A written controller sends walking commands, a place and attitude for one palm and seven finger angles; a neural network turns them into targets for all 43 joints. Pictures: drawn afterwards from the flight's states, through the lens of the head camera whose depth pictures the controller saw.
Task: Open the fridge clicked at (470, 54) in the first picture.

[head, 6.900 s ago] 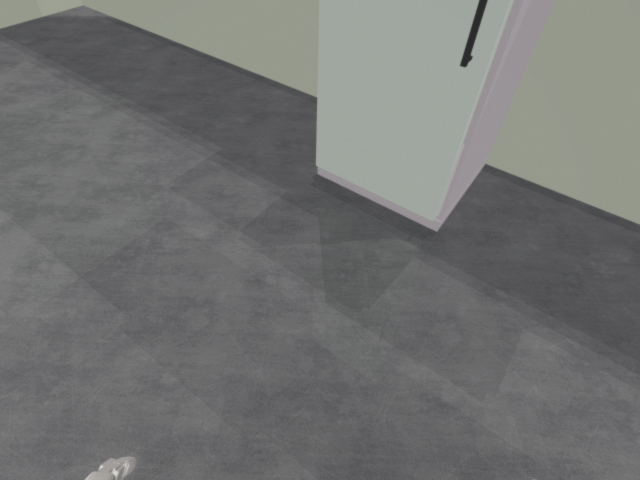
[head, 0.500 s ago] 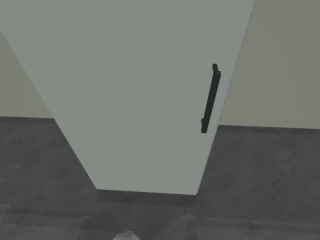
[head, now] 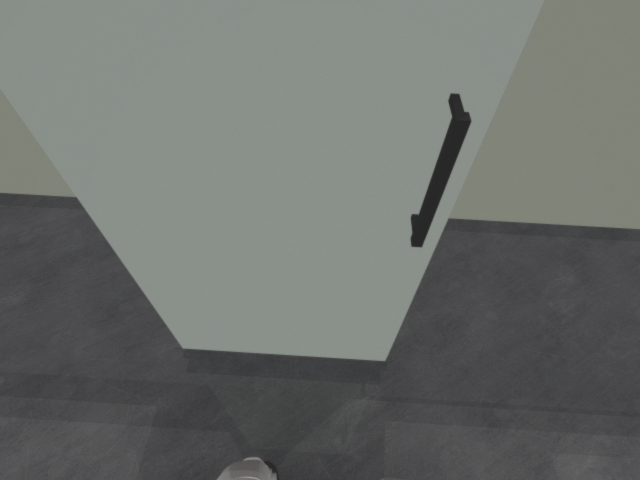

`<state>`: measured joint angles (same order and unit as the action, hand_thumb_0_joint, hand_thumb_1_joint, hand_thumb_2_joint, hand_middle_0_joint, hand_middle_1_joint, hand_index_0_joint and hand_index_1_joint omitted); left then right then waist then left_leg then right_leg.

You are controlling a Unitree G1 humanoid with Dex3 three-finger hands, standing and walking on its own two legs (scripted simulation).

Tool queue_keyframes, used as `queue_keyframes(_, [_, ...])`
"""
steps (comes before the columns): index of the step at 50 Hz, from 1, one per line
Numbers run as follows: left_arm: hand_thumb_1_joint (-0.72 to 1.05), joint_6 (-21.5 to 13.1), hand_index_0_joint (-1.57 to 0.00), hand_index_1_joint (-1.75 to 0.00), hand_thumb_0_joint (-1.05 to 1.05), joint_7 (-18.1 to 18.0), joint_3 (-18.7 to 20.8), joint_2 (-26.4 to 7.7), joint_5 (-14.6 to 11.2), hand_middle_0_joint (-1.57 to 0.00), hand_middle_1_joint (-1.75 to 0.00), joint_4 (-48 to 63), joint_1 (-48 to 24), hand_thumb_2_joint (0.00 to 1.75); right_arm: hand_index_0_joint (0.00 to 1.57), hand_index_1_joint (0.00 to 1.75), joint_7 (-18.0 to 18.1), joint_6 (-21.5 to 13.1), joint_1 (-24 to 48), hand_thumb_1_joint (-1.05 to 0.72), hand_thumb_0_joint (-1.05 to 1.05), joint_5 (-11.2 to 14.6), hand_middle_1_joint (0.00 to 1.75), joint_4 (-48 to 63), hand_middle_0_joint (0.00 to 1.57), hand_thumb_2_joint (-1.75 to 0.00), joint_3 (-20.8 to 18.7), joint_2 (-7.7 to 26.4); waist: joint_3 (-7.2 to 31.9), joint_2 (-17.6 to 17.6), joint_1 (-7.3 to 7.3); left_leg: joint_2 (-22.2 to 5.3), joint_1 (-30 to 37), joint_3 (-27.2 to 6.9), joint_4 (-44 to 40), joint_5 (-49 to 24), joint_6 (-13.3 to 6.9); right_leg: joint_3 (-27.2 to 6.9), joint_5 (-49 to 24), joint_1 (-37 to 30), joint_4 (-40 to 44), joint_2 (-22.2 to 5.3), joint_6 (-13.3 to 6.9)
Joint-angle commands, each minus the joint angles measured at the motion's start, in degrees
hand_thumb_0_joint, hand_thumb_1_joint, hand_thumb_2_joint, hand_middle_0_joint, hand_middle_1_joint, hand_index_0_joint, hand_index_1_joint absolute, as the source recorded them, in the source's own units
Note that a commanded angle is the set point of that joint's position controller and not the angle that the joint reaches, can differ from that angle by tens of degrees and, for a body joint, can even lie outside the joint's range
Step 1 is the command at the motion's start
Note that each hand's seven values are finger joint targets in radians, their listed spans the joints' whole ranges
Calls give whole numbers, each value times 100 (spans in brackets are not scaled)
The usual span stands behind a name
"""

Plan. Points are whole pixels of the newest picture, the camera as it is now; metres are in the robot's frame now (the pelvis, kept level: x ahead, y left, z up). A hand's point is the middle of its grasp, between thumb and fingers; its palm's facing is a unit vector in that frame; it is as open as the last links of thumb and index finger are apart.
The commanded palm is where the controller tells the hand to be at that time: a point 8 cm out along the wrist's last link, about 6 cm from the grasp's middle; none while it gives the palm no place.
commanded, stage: come to a stop and stand still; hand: right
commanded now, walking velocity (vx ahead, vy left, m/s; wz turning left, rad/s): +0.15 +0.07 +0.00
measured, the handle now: (433, 181) +0.48 -0.12 +0.10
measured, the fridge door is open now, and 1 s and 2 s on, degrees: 0 0 0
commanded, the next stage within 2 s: look again from close up in 1.04 s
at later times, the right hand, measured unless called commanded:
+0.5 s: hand out of the picture -0.03 -0.22 -0.15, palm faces -0.01 +0.96 -0.26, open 7.4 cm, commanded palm none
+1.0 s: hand out of the picture +0.01 -0.20 -0.15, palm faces -0.01 +0.97 -0.23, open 7.3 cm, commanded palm none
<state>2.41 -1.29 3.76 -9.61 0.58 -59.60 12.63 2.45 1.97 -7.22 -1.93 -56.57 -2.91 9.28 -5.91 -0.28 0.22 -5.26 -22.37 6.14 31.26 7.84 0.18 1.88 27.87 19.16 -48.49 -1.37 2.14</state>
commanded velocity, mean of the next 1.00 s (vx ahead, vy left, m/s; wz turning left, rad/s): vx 0.04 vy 0.06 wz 0.00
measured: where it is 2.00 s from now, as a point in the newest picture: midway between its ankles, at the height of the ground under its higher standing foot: outside the picture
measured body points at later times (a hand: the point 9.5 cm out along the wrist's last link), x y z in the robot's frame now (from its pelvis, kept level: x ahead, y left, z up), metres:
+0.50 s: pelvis -0.04 -0.03 +0.01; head -0.04 +0.01 +0.45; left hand -0.04 +0.21 -0.16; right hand -0.03 -0.27 -0.13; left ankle -0.03 +0.04 -0.73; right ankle -0.03 -0.13 -0.71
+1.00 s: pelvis -0.02 -0.02 +0.02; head -0.02 +0.00 +0.47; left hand -0.04 +0.18 -0.16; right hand +0.01 -0.25 -0.13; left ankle -0.03 +0.04 -0.73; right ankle -0.02 -0.15 -0.73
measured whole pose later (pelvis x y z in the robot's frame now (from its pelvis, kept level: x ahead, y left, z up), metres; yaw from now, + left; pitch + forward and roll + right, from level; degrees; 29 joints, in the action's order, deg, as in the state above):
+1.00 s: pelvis -0.02 -0.02 +0.02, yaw +2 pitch -1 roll -1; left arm -1.5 -2.0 -1.5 -8.2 0.9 -62.7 18.7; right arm 1.5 -0.9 -16.3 -0.3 -61.2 0.4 8.6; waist -0.5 -2.2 0.5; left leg 2.4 -9.9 3.1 24.6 14.0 -4.2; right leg 1.7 13.1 8.9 -23.0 0.1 0.2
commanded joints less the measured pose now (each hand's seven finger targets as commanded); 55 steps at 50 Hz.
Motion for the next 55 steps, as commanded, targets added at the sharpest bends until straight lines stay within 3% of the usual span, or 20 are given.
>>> queue_keyframes(1, [90,-219,-20,-30,0,30,94,-746,-42,-20,-30,299,1473,90,20,30,265,-89,-205,-90,0,60,30,296,20,-90,-120,1079,2159,-230,577,-857,1532,-950,133,-954,-478,477,-1207,-1050,2305,-181,-24])
queue_keyframes(2, [90,-303,-20,-30,0,23,-3,-588,54,-20,-30,604,1024,90,20,30,242,-21,-423,-90,0,151,30,408,20,-90,22,677,1719,-1484,237,-214,747,-447,911,925,-252,-204,-1198,-870,3115,-515,-104])
queue_keyframes(3, [90,-282,-20,-30,0,-13,13,-974,96,-20,-30,791,556,90,20,30,90,44,-719,-90,0,130,30,345,20,-90,72,449,1116,-2581,40,317,-91,-108,1368,1826,-24,-1212,-1584,-436,3306,-1092,-445])
queue_keyframes(4, [90,-206,-20,-30,0,-34,-13,-1067,155,-20,-30,963,204,90,20,30,27,78,-819,-90,0,106,30,321,20,-90,30,485,629,-2034,-71,428,-151,-344,1853,1720,-130,-1089,-1147,32,3397,-1409,-850])
queue_keyframes(5, [90,-238,-20,-30,0,-64,-52,-1021,192,-20,-30,1097,51,90,20,30,-19,171,-614,-90,0,12,30,306,20,-90,72,540,63,-2128,-36,465,-346,-545,2272,1812,-138,-1316,-563,584,3675,-1361,-862])
queue_keyframes(8, [90,-245,-20,-30,0,-25,-72,-1123,193,-20,-30,1100,287,90,20,30,-172,66,-834,-90,0,-46,30,358,20,-90,-16,570,-743,-67,-94,484,-832,-600,3023,1370,-167,-1398,431,809,3752,-1454,-1061])
queue_keyframes(10, [90,-308,-20,-30,0,-21,-54,-1163,204,-20,-30,1121,392,90,20,30,-221,6,-900,-90,0,-52,30,458,20,-90,-8,573,-823,-63,-103,418,-1076,-540,2816,1395,-170,-1409,253,466,3776,-1529,-1204])
queue_keyframes(13, [90,-365,-20,-30,0,-89,-3,-1210,210,-20,-30,1100,659,90,20,30,-284,-21,-930,-90,0,-36,30,597,20,-90,-19,564,-355,-416,73,336,-929,-552,1896,1611,-182,-1480,-191,-274,3678,-1650,-1246])
queue_keyframes(16, [90,-351,-20,-30,0,-121,23,-1250,205,-20,-30,1096,772,90,20,30,-308,-67,-1045,-90,0,-13,30,645,20,-90,-18,508,225,-389,138,435,-370,-514,890,1856,-246,-1487,-939,-703,3294,-1678,-1299])
queue_keyframes(18, [90,-316,-20,-30,0,-101,-2,-1243,149,-20,-30,1089,596,90,20,30,-293,-121,-1514,-90,0,-12,30,521,20,-90,6,409,496,-31,-105,516,646,-549,-228,1089,-299,-1135,-521,-209,2881,-1403,-1081])
queue_keyframes(19, [90,-311,-20,-30,0,-68,-47,-1066,108,-20,-30,1090,601,90,20,30,-264,-163,-1636,-90,0,-28,30,486,20,-90,0,505,577,514,-134,358,1200,-1042,-855,1164,-389,-757,-141,229,2507,-973,-847])
queue_keyframes(21, [90,-307,-20,-30,0,-24,-191,-621,53,-20,-30,1170,509,90,20,30,-173,-259,-1728,-90,0,5,30,444,20,-90,-17,935,531,1498,-85,-972,1326,-3003,-1897,2050,-1142,229,87,853,998,128,-372])
queue_keyframes(22, [90,-301,-20,-30,0,7,-188,-651,63,-20,-30,1113,414,90,20,30,-133,-297,-1570,-90,0,33,30,457,20,-90,1,884,513,933,-66,-1072,1047,-3067,-2058,2193,-1435,1,159,692,438,99,-360])
queue_keyframes(26, [90,-231,-20,-30,0,55,-207,-472,47,-20,-30,711,771,90,20,30,-47,-382,-1064,-90,0,42,30,437,20,-90,-9,736,302,524,194,-665,659,-2117,-1909,1177,-1315,-96,-308,346,244,-46,-325])
queue_keyframes(30, [90,-328,-20,-30,0,18,-304,-224,28,-20,-30,367,1080,90,20,30,-103,-366,-1087,-90,0,86,30,229,20,-90,17,760,299,245,160,-258,603,-1491,-1329,1006,-874,9,-1200,-777,2442,59,-254])
queue_keyframes(32, [90,-427,-20,-30,0,-48,-319,-416,52,-20,-30,295,1076,90,20,30,-135,-355,-1202,-90,0,147,30,116,20,-90,85,510,258,-540,35,136,518,-1240,-957,1039,-515,-628,-1652,-824,2876,-388,-418])
queue_keyframes(33, [90,-444,-20,-30,0,-78,-316,-511,65,-20,-30,311,989,90,20,30,-144,-352,-1229,-90,0,159,30,93,20,-90,93,461,235,-649,-49,248,818,-1119,-914,803,-435,-813,-1613,-484,2966,-633,-516])
queue_keyframes(37, [90,-441,-20,-30,0,-90,-373,-416,38,-20,-30,214,810,90,20,30,-135,-322,-1290,-90,0,128,30,-122,20,-90,149,504,-72,-472,-124,107,1216,-1214,-1090,706,-435,-686,-1289,21,3072,-480,-434])
queue_keyframes(42, [90,-473,-20,-30,0,-98,-398,-411,11,-20,-30,27,1020,90,20,30,-106,-392,-1235,-90,0,147,30,-212,20,-90,200,483,363,236,-28,-47,1445,-1163,-1165,-117,-412,-477,-2016,-500,2868,-408,-373])
queue_keyframes(55, [90,-443,-20,-30,0,-106,-405,-368,3,-20,-30,-209,909,90,20,30,-44,-407,-1252,-90,0,134,30,-333,20,-90,222,510,239,171,-13,-93,1412,-1116,-1214,-574,-387,-412,-2246,-770,2920,-401,-323])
